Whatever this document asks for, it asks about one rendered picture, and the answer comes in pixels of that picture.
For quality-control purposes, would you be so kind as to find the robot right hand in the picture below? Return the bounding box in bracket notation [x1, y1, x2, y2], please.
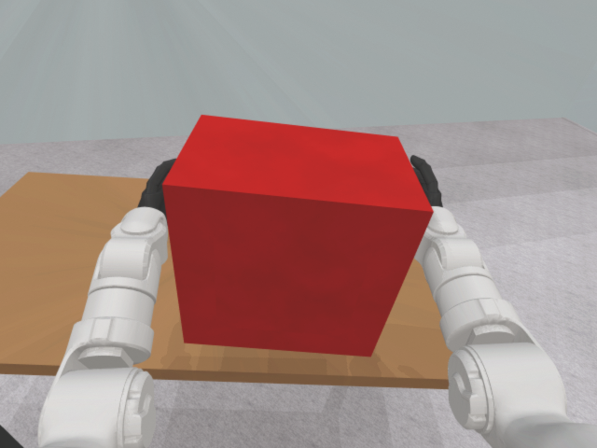
[410, 155, 443, 207]

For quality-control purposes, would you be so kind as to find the right robot forearm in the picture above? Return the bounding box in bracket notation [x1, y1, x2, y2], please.
[414, 206, 567, 414]

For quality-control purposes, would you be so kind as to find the robot right upper arm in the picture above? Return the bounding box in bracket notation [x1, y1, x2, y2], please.
[448, 343, 597, 448]

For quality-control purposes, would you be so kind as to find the robot left hand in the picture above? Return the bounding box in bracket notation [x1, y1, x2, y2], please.
[137, 159, 176, 226]

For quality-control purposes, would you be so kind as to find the robot left upper arm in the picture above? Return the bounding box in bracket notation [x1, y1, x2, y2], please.
[38, 367, 156, 448]

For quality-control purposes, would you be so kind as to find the carton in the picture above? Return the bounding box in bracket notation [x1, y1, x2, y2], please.
[162, 115, 434, 357]

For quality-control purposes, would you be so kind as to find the left robot forearm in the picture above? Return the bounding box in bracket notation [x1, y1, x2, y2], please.
[37, 207, 168, 447]

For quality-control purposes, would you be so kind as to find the table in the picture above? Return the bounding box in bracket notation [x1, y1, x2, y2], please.
[0, 172, 453, 448]

